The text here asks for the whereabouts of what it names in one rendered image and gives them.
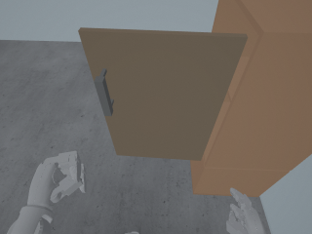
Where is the robot left hand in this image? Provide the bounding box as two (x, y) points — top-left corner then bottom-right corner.
(27, 150), (87, 210)

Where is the cupboard door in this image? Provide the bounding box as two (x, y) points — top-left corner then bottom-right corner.
(78, 27), (248, 161)

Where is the handle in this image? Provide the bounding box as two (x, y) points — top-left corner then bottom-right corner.
(94, 68), (114, 116)

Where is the robot left forearm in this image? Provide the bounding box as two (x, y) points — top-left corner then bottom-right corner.
(7, 205), (55, 234)

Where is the robot right hand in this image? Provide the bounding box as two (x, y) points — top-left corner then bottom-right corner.
(226, 187), (266, 234)

